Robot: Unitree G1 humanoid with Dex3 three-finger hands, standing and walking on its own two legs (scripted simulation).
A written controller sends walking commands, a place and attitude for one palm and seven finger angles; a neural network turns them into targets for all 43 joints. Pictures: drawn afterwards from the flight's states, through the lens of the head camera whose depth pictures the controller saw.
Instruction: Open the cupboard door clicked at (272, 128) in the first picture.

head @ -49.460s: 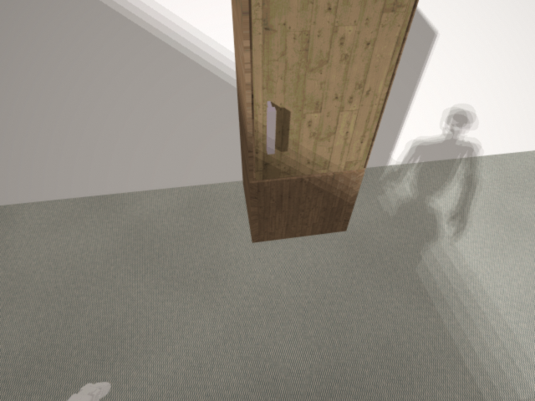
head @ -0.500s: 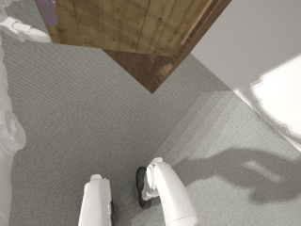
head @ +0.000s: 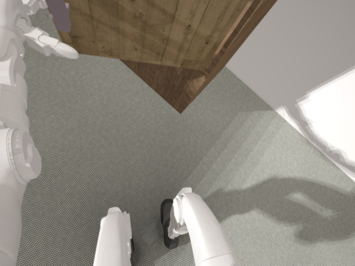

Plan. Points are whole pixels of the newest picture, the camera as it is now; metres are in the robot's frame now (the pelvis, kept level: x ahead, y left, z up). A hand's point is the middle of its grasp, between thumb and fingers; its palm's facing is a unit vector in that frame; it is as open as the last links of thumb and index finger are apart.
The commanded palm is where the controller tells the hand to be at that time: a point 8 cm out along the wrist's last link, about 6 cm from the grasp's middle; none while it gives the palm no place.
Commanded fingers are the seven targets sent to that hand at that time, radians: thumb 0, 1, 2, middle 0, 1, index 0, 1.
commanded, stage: slide the fingers in behind the handle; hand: left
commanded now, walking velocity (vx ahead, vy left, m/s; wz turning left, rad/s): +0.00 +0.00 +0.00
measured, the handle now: out of the picture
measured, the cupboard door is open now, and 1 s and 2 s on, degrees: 40 38 70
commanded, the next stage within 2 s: close the thumb around the handle in 0.20 s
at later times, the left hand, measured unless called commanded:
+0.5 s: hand (57, 11) +0.60 +0.16 +0.04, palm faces -0.07 -1.00 -0.03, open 12.9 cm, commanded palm +0.58 +0.18 +0.04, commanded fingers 0.00 0.12 0.56 -0.34 -1.27 -0.34 -1.27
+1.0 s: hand (61, 15) +0.60 +0.16 +0.03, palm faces -0.09 -1.00 -0.03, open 6.3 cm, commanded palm +0.58 +0.17 +0.04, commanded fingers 0.00 0.90 0.90 -0.40 -1.35 -0.40 -1.35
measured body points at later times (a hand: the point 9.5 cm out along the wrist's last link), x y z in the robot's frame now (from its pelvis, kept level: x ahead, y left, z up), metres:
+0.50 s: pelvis +0.00 +0.00 -0.01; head +0.22 +0.03 +0.38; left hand +0.59 +0.22 +0.04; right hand -0.04 -0.25 -0.10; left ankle -0.01 +0.08 -0.59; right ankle +0.08 -0.12 -0.59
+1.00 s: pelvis +0.00 +0.00 -0.01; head +0.23 +0.03 +0.38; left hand +0.60 +0.21 +0.03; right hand -0.03 -0.26 -0.10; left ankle -0.01 +0.08 -0.59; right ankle +0.08 -0.12 -0.59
